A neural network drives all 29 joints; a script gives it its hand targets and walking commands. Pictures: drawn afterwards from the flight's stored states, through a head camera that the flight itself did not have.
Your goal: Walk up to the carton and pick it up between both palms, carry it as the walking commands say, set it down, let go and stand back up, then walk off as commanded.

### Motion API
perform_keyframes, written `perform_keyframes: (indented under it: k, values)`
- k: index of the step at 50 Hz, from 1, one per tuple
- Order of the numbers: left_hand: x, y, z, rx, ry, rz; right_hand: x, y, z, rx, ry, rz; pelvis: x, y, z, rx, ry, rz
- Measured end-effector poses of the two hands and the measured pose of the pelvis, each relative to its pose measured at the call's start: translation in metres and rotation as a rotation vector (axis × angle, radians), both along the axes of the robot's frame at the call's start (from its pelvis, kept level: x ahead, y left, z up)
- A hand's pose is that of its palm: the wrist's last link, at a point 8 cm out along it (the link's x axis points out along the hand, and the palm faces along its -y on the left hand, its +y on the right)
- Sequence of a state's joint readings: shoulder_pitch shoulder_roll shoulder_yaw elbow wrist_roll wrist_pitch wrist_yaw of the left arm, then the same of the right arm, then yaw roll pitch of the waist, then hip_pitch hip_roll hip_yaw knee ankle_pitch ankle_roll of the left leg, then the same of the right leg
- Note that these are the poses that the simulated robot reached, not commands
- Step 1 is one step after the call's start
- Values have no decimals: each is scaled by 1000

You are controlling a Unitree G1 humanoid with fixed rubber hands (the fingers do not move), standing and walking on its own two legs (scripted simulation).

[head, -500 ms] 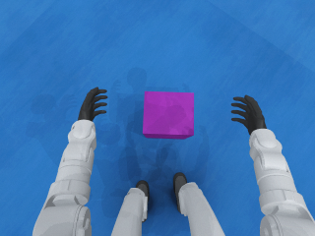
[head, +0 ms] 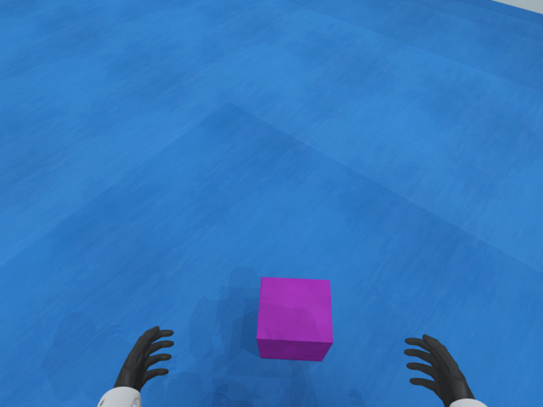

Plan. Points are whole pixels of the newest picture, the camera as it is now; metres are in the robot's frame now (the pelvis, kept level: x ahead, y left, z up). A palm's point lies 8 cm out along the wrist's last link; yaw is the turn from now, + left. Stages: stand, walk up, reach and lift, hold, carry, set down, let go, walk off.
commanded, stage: let go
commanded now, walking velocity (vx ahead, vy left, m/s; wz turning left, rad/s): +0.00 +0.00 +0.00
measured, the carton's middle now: (293, 321) +0.42 -0.04 -0.63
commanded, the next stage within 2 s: stand in 0.50 s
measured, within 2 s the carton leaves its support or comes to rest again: neither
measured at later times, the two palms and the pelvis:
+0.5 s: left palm (123, 406) +0.15 +0.23 -0.07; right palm (452, 396) +0.16 -0.23 -0.07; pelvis +0.00 +0.00 +0.00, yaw +0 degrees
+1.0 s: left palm out of the picture +0.11 +0.26 -0.12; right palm out of the picture +0.11 -0.26 -0.12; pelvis +0.05 +0.00 -0.01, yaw +0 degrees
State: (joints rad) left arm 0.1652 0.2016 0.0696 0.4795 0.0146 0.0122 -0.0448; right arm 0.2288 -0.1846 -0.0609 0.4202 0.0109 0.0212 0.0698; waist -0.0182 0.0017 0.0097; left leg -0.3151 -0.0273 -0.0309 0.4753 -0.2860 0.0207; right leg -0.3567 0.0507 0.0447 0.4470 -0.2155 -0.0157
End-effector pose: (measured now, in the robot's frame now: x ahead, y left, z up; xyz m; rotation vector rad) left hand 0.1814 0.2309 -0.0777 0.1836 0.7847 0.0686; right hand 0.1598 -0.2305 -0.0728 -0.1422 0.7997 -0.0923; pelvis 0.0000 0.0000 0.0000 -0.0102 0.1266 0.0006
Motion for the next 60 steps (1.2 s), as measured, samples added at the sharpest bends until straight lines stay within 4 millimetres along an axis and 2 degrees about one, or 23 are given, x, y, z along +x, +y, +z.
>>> perform_keyframes:
  k: [4, 7, 18, 27, 33, 38, 44, 50, 60]
  values:
    - [-19, 3, 5, -7, 16, -1, -9, 4, 4, 4, 7, 9, 1, 3, 3, 0, -79, 3]
    - [-25, 4, 7, -8, 20, -1, -10, 5, 5, 2, 10, 22, -1, 5, 2, 1, -125, 6]
    - [-25, 7, 14, 2, 6, 9, -1, 5, 6, -19, 7, 38, -4, 6, 1, 4, -190, 9]
    - [-34, 4, 3, 42, 22, 8, -4, 0, 1, -62, 12, 23, -1, 3, -1, 6, -169, -3]
    - [-59, 25, -15, 97, 105, 50, -21, -20, -16, -126, 46, 12, 16, 2, -3, 2, -101, -1]
    - [-68, 32, -25, 104, 173, 73, -27, -28, -26, -135, 101, -4, 30, 1, -5, 1, -77, 0]
    - [-69, 30, -35, 103, 229, 84, -33, -32, -36, -138, 163, -23, 43, 0, -8, 1, -66, 0]
    - [-73, 27, -44, 98, 286, 91, -46, -33, -46, -134, 241, -42, 51, -1, -9, 3, -69, -1]
    - [-101, 20, -56, 89, 415, 111, -84, -30, -61, -119, 393, -69, 53, -3, -9, 6, -91, -5]
